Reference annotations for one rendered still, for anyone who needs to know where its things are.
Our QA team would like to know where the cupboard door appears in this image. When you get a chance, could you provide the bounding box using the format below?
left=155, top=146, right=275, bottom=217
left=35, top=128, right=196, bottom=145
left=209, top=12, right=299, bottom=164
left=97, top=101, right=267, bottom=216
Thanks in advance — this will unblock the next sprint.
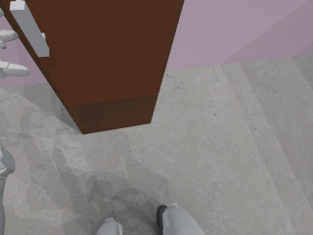
left=1, top=0, right=180, bottom=107

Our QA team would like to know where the handle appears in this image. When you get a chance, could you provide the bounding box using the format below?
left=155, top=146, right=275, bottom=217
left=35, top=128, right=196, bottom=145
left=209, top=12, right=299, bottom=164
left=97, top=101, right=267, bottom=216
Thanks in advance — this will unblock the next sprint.
left=10, top=0, right=50, bottom=58

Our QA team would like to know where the left robot hand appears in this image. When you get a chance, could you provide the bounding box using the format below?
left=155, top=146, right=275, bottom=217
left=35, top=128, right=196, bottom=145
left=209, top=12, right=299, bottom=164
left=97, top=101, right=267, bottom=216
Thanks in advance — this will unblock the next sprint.
left=0, top=8, right=30, bottom=79

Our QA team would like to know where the robot right foot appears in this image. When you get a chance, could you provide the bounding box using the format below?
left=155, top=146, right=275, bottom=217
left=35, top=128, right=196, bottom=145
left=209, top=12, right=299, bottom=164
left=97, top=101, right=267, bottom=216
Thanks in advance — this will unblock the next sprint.
left=156, top=205, right=167, bottom=235

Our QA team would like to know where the left robot shin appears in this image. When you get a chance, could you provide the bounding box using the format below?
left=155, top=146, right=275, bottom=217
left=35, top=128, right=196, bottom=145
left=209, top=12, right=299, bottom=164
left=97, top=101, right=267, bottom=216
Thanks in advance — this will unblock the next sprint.
left=105, top=217, right=116, bottom=224

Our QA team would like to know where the left robot upper arm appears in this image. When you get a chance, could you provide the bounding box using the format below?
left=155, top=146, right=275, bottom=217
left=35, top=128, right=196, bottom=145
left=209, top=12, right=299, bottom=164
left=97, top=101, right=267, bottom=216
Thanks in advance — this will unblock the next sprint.
left=0, top=142, right=16, bottom=235

